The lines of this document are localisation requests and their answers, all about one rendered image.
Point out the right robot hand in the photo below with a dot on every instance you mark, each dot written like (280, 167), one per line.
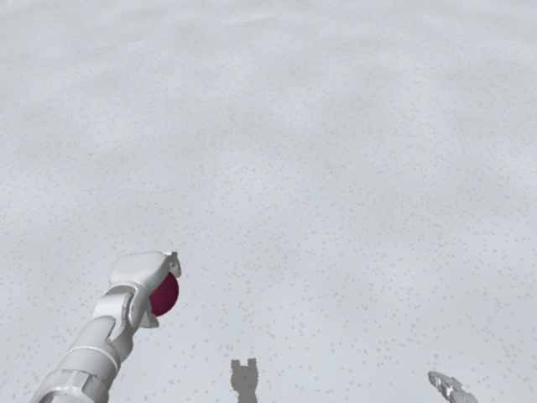
(451, 388)

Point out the left robot hand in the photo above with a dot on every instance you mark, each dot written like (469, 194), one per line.
(149, 270)

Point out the left robot arm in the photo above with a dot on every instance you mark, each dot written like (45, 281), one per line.
(91, 364)

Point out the ball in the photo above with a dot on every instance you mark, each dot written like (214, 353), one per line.
(164, 296)

